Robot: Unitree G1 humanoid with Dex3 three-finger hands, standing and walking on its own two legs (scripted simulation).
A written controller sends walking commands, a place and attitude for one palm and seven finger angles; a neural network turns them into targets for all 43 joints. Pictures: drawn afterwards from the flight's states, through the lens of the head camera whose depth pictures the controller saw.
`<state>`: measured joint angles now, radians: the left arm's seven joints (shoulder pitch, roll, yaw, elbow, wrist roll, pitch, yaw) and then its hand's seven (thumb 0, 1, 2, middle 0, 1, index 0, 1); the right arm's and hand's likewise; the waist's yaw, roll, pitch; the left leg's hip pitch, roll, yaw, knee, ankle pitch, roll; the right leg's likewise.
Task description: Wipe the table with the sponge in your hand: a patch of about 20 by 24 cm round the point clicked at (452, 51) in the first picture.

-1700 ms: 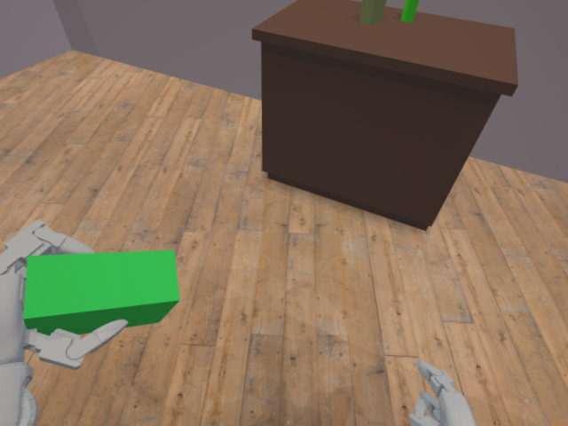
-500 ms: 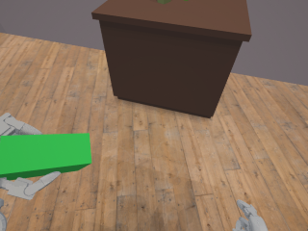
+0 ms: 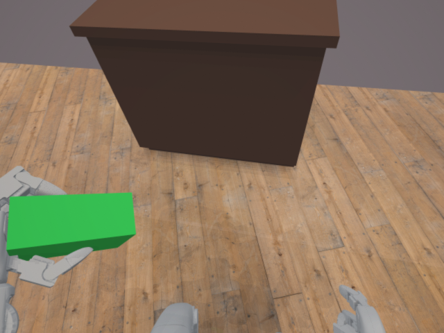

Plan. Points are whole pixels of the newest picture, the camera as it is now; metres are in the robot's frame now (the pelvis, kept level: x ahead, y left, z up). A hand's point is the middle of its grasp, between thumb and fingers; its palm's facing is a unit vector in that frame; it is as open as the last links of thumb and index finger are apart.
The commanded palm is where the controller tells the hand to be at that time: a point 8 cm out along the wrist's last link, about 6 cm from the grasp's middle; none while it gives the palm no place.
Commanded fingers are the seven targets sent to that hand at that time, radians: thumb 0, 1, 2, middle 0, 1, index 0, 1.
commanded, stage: walk to a spot facing it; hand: left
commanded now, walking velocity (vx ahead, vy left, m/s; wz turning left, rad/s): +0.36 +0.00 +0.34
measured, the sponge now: (92, 225) +0.24 +0.18 +0.14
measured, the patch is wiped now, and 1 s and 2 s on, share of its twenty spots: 0.00 0.00 0.00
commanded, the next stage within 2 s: none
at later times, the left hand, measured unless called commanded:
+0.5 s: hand (65, 124) +0.39 +0.25 +0.19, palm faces +0.48 -0.77 -0.42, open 10.1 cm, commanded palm +0.29 +0.29 +0.19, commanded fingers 0.00 0.10 1.30 -1.20 -1.60 -1.20 -1.60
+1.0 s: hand (77, 120) +0.40 +0.24 +0.18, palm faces +0.65 -0.63 -0.44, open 10.1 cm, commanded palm +0.32 +0.27 +0.19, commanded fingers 0.00 0.10 1.30 -1.20 -1.60 -1.20 -1.60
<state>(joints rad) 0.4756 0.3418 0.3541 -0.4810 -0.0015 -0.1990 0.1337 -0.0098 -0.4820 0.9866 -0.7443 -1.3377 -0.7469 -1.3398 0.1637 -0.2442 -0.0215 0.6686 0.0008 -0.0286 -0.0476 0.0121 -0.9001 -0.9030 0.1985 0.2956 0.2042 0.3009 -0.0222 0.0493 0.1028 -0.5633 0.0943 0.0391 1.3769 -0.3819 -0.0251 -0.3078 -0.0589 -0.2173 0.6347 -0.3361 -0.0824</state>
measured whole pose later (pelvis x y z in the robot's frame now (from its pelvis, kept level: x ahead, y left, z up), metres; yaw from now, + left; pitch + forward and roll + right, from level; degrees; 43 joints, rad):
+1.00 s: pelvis +0.29 -0.05 +0.00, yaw +25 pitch +1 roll +1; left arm 0.50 0.41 0.36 -0.68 -0.02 -0.17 0.16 -0.01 -0.49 0.99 -0.74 -1.34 -0.75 -1.34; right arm 0.15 -0.26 -0.05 0.54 0.00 -0.05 -0.10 0.01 -0.90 -0.90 0.19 0.30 0.20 0.30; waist -0.03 -0.05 0.10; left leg -0.40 0.06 0.14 0.71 -0.38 -0.04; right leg -0.24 -0.20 -0.26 0.66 -0.39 0.06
